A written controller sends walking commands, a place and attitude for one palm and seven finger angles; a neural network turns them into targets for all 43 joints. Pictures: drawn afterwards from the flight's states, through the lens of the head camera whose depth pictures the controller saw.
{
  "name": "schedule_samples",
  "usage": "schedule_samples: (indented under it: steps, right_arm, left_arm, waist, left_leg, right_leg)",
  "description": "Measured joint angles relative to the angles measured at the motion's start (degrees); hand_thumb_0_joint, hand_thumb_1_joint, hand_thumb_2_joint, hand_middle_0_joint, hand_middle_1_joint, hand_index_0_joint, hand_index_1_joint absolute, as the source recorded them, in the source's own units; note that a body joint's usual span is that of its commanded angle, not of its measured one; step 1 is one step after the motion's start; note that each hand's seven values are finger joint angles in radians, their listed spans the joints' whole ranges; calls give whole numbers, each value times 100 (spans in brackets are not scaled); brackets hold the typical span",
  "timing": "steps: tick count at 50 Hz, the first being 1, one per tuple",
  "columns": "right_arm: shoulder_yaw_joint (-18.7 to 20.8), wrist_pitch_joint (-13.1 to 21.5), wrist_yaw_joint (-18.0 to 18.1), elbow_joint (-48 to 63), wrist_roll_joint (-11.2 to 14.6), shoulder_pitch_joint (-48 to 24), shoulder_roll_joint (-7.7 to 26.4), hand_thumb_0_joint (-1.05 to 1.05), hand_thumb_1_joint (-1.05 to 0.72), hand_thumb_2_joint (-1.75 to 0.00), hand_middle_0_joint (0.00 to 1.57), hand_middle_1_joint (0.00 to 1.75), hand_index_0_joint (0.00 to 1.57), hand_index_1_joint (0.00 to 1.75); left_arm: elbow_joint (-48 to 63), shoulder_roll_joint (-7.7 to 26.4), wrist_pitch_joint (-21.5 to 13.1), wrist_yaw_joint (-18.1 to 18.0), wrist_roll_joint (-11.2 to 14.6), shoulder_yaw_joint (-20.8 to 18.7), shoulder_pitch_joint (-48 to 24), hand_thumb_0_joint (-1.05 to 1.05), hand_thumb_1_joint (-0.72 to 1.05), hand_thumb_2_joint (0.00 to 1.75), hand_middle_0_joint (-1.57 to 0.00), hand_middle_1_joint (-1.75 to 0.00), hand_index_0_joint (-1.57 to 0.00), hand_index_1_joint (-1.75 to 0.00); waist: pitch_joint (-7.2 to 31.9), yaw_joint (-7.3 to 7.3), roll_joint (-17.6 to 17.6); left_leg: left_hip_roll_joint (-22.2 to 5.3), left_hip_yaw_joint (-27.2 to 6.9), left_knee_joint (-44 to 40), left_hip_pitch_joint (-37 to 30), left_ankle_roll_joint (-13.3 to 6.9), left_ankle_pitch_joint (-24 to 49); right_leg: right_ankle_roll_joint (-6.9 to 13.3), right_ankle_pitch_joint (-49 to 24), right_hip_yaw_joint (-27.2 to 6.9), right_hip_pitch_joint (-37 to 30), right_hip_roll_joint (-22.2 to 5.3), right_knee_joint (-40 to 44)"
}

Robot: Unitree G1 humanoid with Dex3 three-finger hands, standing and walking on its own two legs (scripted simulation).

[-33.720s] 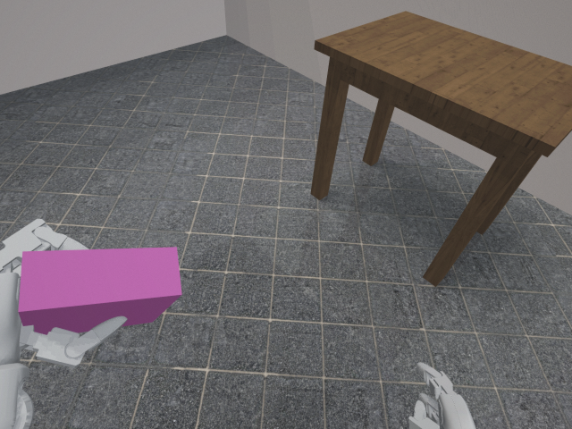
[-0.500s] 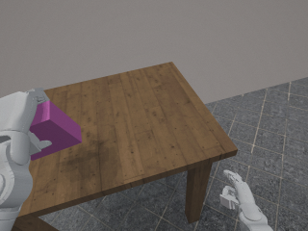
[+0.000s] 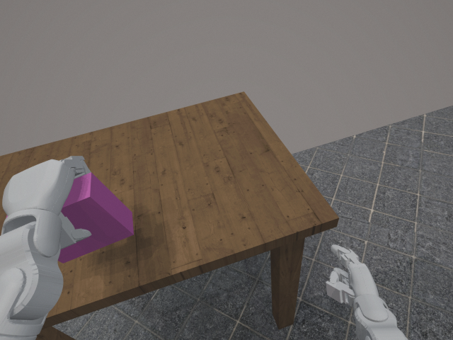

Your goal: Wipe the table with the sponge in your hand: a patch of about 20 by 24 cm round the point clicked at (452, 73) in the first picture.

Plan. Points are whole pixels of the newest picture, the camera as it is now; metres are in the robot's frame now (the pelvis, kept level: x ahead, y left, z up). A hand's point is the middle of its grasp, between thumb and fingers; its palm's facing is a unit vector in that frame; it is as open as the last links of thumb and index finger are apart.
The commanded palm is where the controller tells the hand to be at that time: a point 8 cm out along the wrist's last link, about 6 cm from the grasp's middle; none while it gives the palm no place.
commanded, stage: move the sponge above the wiping area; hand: left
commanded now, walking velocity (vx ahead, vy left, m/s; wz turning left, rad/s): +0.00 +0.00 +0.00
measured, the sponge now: (84, 226) +0.24 +0.29 +0.11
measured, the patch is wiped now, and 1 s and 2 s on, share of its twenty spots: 0.00 0.00 0.05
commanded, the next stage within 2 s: none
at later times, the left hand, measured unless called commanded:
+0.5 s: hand (92, 223) +0.24 +0.27 +0.13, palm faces -0.02 -0.11 -0.99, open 9.5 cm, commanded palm +0.20 +0.27 +0.22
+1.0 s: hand (105, 224) +0.25 +0.26 +0.12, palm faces +0.01 -0.09 -1.00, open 9.5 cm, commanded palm +0.22 +0.27 +0.21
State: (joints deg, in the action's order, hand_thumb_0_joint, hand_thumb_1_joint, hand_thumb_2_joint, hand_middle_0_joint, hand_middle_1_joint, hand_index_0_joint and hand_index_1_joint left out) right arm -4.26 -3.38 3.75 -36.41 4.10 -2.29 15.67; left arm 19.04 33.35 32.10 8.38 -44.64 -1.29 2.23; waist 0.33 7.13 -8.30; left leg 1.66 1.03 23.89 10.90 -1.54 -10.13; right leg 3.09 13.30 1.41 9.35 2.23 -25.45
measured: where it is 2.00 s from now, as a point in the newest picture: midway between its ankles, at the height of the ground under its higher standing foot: outside the picture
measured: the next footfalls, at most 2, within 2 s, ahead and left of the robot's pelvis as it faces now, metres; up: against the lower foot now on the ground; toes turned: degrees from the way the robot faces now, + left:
none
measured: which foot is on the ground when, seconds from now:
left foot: down 0.00-1.00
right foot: down 0.00-1.00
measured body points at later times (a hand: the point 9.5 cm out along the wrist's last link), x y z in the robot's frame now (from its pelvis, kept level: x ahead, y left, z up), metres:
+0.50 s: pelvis +0.00 +0.00 +0.00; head -0.01 -0.06 +0.44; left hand +0.24 +0.27 +0.18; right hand +0.27 -0.20 -0.08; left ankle +0.03 +0.10 -0.74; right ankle +0.01 -0.08 -0.74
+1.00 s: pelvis +0.00 +0.01 +0.00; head -0.01 -0.04 +0.45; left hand +0.24 +0.26 +0.17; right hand +0.27 -0.18 -0.07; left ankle +0.03 +0.10 -0.74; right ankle +0.01 -0.08 -0.74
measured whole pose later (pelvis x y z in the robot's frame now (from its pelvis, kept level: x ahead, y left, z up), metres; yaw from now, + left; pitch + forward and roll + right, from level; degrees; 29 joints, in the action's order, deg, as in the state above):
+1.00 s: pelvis +0.00 +0.01 +0.00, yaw +0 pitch -4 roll +0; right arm -3.0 -2.7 4.0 -37.7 2.0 -1.4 15.3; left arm 15.7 29.5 26.1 6.1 -51.7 10.4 3.0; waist -1.0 8.0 -6.9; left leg 2.4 1.6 22.8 9.0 -2.4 -10.1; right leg 2.6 13.3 0.6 7.7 1.7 -24.7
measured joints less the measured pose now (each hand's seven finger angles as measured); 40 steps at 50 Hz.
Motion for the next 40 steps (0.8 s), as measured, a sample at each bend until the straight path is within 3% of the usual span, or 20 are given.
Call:
schedule_samples:
  steps: [3,6,10,16,21,26,31,35,40]
  right_arm:
    - [34,39,61,37,-70,21,44,2,-90,-90,20,30,21,30]
    - [67,57,83,-32,-162,39,51,2,-90,-90,20,30,20,30]
    - [131,85,41,-160,-179,85,9,2,-90,-90,20,30,20,30]
    - [123,24,-31,-221,-61,61,-3,2,-90,-90,20,30,20,30]
    - [115,41,31,-64,-19,84,65,2,-90,-90,20,30,20,30]
    - [124,107,112,-68,-132,116,60,2,-90,-90,20,30,20,30]
    - [163,205,84,-201,-206,184,-65,2,-90,-90,20,30,20,30]
    - [155,147,-12,-294,-148,147,-120,2,-90,-90,20,30,20,30]
    - [105,41,-49,-195,-61,75,-81,2,-90,-90,20,30,21,30]
  left_arm:
    - [112,-64,-137,140,-113,408,218,0,-47,104,-79,-140,-80,-139]
    - [142,94,-418,114,-303,666,249,0,-47,104,-80,-139,-81,-139]
    - [18,304,-697,-229,-374,467,72,0,-47,104,-80,-139,-81,-139]
    - [-306,234,-261,-379,-92,-175,-186,0,-47,104,-80,-139,-81,-139]
    - [-293,-2,-62,-64,-91,30,102,0,-47,104,-79,-140,-80,-140]
    - [-257,-49,-417,138,-348,623,249,0,-47,104,-79,-140,-80,-139]
    - [-141,88,-985,-283,-449,564,165,0,-47,104,-80,-139,-81,-139]
    - [-353,39,-767,-604,-327,227,-134,0,-47,104,-80,-139,-81,-139]
    - [-456,-171,-206,-455,-195,42,-124,0,-47,104,-79,-140,-80,-139]
  waist:
    - [-74,11,49]
    - [-137,69,129]
    - [-116,127,162]
    - [18,30,75]
    - [14,-61,-5]
    - [-123,3,89]
    - [-120,105,178]
    - [-29,91,147]
    - [38,-25,52]
  left_leg:
    - [-2,20,37,-1,4,-28]
    - [-20,43,55,-68,23,-61]
    - [-70,57,54,-175,61,-101]
    - [-93,53,34,-161,78,-101]
    - [-48,24,42,-51,40,-73]
    - [-20,34,58,-66,17,-75]
    - [-51,60,25,-198,28,-99]
    - [-56,70,-13,-233,30,-91]
    - [-13,66,-69,-153,-15,-33]
  right_leg:
    - [17,47,-19,27,2,-84]
    - [52,87,-44,-18,21,-130]
    - [91,84,-66,-141,73,-69]
    - [80,52,-68,-149,97,0]
    - [43,56,-37,-40,52,-35]
    - [42,90,-47,-28,25,-111]
    - [57,63,-81,-178,58,-11]
    - [38,22,-96,-230,64,71]
    - [-18,-19,-93,-149,21,110]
